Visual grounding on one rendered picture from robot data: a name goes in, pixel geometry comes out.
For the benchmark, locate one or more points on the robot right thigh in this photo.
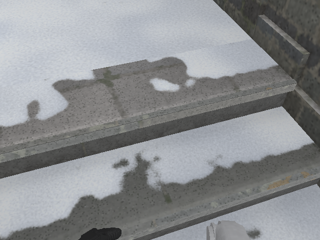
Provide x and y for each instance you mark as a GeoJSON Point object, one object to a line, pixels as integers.
{"type": "Point", "coordinates": [226, 230]}

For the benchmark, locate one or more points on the left robot hand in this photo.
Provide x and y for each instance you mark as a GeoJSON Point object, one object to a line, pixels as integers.
{"type": "Point", "coordinates": [102, 234]}

